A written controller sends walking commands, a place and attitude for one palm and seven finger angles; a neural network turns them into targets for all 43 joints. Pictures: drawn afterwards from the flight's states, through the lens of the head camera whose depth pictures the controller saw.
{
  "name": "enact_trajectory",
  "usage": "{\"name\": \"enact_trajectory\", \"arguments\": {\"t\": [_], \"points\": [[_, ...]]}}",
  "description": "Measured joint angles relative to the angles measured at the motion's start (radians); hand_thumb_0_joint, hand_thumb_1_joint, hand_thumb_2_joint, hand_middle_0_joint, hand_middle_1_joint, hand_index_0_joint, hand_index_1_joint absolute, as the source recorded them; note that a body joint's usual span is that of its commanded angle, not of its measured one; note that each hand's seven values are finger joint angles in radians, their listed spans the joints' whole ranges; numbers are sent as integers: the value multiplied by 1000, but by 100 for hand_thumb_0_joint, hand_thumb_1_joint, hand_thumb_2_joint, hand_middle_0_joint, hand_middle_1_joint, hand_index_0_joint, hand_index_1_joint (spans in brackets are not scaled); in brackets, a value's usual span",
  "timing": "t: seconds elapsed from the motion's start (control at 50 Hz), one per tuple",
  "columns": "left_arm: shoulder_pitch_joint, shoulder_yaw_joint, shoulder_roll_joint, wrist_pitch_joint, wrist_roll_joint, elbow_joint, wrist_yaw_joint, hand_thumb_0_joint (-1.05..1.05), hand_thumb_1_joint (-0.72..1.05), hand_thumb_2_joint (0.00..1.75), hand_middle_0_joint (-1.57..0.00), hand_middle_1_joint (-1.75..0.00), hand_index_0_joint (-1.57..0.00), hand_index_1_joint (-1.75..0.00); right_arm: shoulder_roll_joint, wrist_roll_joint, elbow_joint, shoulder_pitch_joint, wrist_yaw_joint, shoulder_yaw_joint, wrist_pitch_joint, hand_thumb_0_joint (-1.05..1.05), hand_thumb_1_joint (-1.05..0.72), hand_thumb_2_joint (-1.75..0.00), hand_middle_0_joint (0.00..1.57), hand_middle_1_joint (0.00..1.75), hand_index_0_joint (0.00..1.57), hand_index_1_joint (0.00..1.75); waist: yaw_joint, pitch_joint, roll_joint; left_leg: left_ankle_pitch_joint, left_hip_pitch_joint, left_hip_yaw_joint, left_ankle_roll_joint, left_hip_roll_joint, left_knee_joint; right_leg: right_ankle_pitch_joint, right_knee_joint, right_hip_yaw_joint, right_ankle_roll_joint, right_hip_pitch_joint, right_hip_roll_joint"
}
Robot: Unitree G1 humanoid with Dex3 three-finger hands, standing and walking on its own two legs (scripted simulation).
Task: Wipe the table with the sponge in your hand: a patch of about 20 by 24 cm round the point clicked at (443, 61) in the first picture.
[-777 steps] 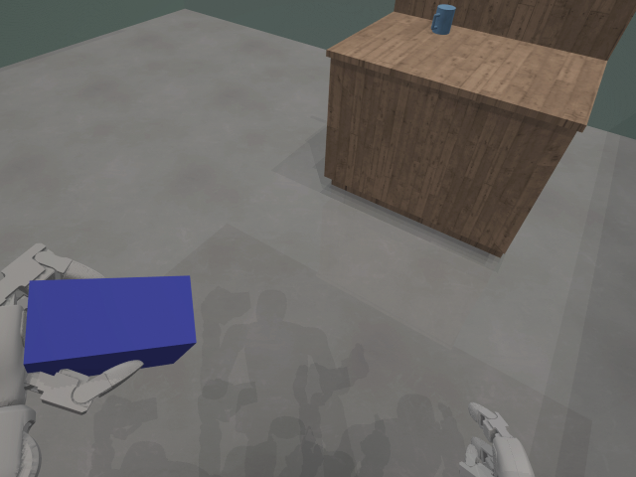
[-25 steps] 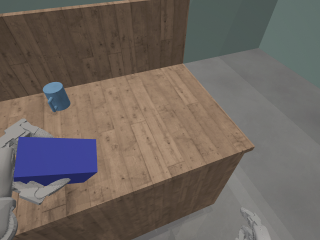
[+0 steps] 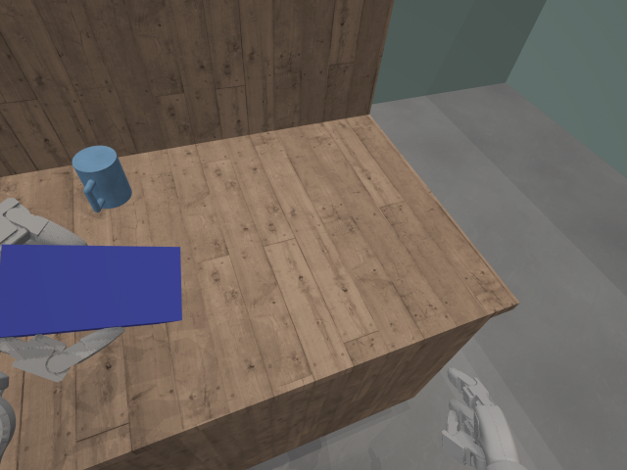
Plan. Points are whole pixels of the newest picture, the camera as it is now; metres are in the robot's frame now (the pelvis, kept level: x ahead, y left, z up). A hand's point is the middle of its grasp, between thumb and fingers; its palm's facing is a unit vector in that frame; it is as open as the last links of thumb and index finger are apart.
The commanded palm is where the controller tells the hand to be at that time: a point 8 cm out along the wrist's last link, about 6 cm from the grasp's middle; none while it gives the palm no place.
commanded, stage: shuffle to correct the standing spot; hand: left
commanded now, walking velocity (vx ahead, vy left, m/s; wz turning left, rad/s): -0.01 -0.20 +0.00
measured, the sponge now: (121, 291) +0.24 +0.22 +0.15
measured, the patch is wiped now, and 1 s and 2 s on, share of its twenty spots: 0.00 0.00 0.00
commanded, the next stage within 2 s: come to a stop and stand still in 0.82 s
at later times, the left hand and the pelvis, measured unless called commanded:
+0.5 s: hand (105, 357) +0.17 +0.20 +0.16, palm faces +0.32 -0.85 -0.43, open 10.4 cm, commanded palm +0.12 +0.23 +0.17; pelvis -0.04 -0.05 +0.00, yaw -1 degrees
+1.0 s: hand (216, 336) +0.20 +0.12 +0.16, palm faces +0.30 -0.84 -0.45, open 10.3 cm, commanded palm +0.14 +0.16 +0.17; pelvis -0.03 -0.11 -0.01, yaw -2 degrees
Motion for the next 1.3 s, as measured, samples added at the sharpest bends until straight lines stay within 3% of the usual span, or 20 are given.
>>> {"name": "enact_trajectory", "arguments": {"t": [0.1, 0.24, 0.36, 0.54, 0.64, 0.74, 0.78, 0.88, 0.92, 1.0, 1.02, 1.04, 1.08, 1.1, 1.12, 1.14, 1.16, 1.2, 1.24, 1.3], "points": [[22, -43, -14, 12, 11, -14, -21, -2, -53, 100, -69, -134, -73, -133, 20, -8, -27, -24, 9, -3, 19, 1, -90, -90, 20, 30, 20, 30, -2, -11, -15, 10, 17, 20, 7, -20, -27, -17, 39, 21, 11, -17, -20], [6, -16, 19, 60, 11, -1, -34, -2, -53, 100, -69, -134, -73, -133, 56, -19, -61, -17, 23, 5, 49, 1, -90, -90, 20, 30, 20, 30, 0, 35, -44, 34, 21, 28, -4, -18, -37, -22, 69, 23, 12, -34, -22], [23, -16, 6, 46, 0, -59, -34, -2, -53, 100, -69, -134, -73, -133, 40, -13, -52, 17, 33, -1, 52, 1, -90, -90, 20, 30, 20, 30, -9, 55, -3, 40, -10, 1, -29, 27, 1, 37, 4, -9, -20, -16, 22], [79, -11, -8, 61, -21, 24, -31, -2, -53, 101, -69, -134, -73, -133, -10, 6, -13, 61, -9, -29, 69, 1, -90, -90, 20, 30, 20, 30, -10, -11, 35, 13, -63, -4, -63, 76, 43, 62, -4, -13, -63, -54, 70], [48, -44, -48, 99, -20, 35, -10, -2, -53, 101, -69, -134, -73, -133, -30, 11, 1, 68, -20, -41, 68, 1, -90, -90, 20, 30, 20, 30, -8, -34, 24, -108, -102, -28, -50, 84, 113, 72, -11, -13, -94, -68, 93], [49, -76, -55, 99, -17, 0, 12, -2, -53, 101, -69, -134, -73, -133, -32, 16, 10, 70, -20, -42, 58, 1, -90, -90, 20, 30, 20, 30, -37, -60, 11, -105, -59, -45, -37, 80, 125, 69, -16, -19, -115, -65, 122], [53, -69, -39, 90, -16, -8, 15, -2, -53, 101, -69, -134, -73, -133, -23, 18, 16, 68, -21, -42, 55, 1, -90, -90, 20, 30, 20, 30, -48, -61, 1, -52, -31, -52, -47, 79, 81, 68, -25, -18, -106, -55, 130], [66, -23, 1, 69, -10, 1, 12, -2, -53, 101, -69, -134, -73, -133, -11, 13, -6, 67, -24, -38, 56, 1, -90, -90, 20, 30, 20, 30, -61, -43, -12, -26, 16, -39, -93, 82, 24, 39, 9, -4, 5, -54, 125], [58, -16, 7, 68, -3, 12, 3, -2, -53, 101, -69, -134, -73, -133, -17, 11, -17, 64, -24, -45, 59, 1, -90, -90, 20, 30, 20, 30, -65, -27, 9, -37, 11, -50, -102, 82, 45, 25, 23, -16, -20, -51, 126], [76, -16, 5, 67, -8, 19, -11, -2, -53, 101, -69, -134, -73, -133, -19, 19, 2, 51, -12, -54, 71, 1, -90, -90, 20, 30, 20, 30, -57, -7, 34, -89, -49, -63, -59, 73, 204, 41, -14, -28, -151, -23, 137], [85, -17, -2, 60, -10, 24, -12, -2, -53, 101, -69, -134, -73, -133, -15, 22, 15, 47, -9, -53, 74, 1, -90, -90, 20, 30, 20, 30, -51, -4, 29, -110, -68, -63, -55, 62, 261, 50, -32, -22, -152, -11, 135], [95, -20, -13, 53, -12, 32, -12, -2, -53, 101, -69, -134, -73, -133, -13, 25, 28, 42, -5, -51, 74, 1, -90, -90, 20, 30, 20, 30, -45, 0, 27, -122, -78, -59, -52, 55, 290, 59, -52, -15, -98, 3, 134], [107, -22, -31, 47, -12, 49, -6, -2, -53, 101, -69, -134, -73, -133, -2, 32, 60, 26, 2, -43, 69, 1, -90, -90, 20, 30, 20, 30, -34, 19, 23, -120, -46, -23, -42, 51, 209, 106, -87, -18, 98, 31, 133], [110, -18, -37, 50, -15, 49, 2, -2, -53, 101, -69, -134, -73, -133, 1, 30, 68, 10, 4, -37, 65, 1, -90, -90, 20, 30, 20, 30, -24, 36, 23, -53, -5, 2, -24, 54, 99, 155, -40, -30, 152, 6, 138], [113, -18, -43, 54, -15, 40, 10, -2, -53, 101, -69, -134, -73, -133, -6, 20, 51, -1, 5, -32, 59, 1, -90, -90, 20, 30, 20, 30, -20, 52, 47, 88, 25, -15, 22, 65, 6, 175, 115, -40, 173, -62, 155], [109, -20, -41, 60, -6, 26, 13, -2, -53, 101, -69, -134, -73, -133, -13, 4, 21, -7, 8, -41, 54, 1, -90, -90, 20, 30, 20, 30, -19, 68, 73, 110, 46, -48, 27, 79, -24, 99, 330, -34, 142, -139, 163], [88, -26, -27, 67, 10, 19, 8, -2, -53, 101, -69, -134, -73, -133, -7, -5, 4, -13, 9, -57, 50, 1, -90, -90, 20, 30, 20, 30, -19, 84, 73, 61, 53, -59, -4, 75, -13, 10, 517, -3, 96, -197, 143], [38, -46, -10, 64, 23, 22, -11, -2, -53, 101, -69, -134, -73, -133, 2, -4, -7, -19, 11, -70, 53, 1, -90, -90, 20, 30, 20, 30, -21, 86, 56, 15, 31, -73, -59, 54, 29, -122, 690, 86, 55, -254, 81], [19, -55, -10, 60, 26, 16, -20, -2, -53, 101, -69, -134, -73, -133, 1, 6, -18, -13, 10, -66, 53, 1, -90, -90, 20, 30, 20, 30, -26, 73, 58, 0, -6, -96, -85, 50, 70, -157, 558, 122, 45, -229, 2], [54, -3, 34, 52, 29, -35, -21, -2, -53, 101, -69, -134, -73, -133, 13, 24, -43, 3, 8, -41, 47, 1, -90, -90, 20, 30, 20, 30, -25, 66, 45, -64, -82, -115, -111, 65, 205, -46, 224, 113, 68, -122, -74]]}}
